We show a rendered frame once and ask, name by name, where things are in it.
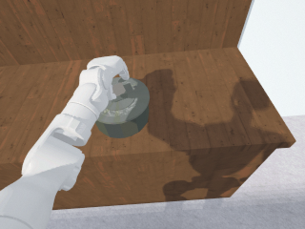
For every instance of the table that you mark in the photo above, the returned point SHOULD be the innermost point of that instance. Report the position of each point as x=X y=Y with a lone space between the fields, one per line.
x=210 y=124

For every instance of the pot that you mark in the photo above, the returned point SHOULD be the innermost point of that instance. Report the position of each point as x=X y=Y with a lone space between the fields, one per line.
x=126 y=129

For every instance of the knob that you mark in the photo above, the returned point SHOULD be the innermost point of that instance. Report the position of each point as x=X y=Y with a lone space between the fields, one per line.
x=119 y=91

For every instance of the left robot upper arm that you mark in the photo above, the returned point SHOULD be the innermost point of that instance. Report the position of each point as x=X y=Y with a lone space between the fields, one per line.
x=27 y=203

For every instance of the lid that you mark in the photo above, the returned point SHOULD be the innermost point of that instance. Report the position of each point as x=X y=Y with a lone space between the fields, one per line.
x=128 y=108

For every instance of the left robot forearm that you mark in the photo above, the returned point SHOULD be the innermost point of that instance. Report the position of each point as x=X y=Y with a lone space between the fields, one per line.
x=74 y=124

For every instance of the robot left hand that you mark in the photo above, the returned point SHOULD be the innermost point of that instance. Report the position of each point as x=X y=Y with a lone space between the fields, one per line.
x=116 y=66

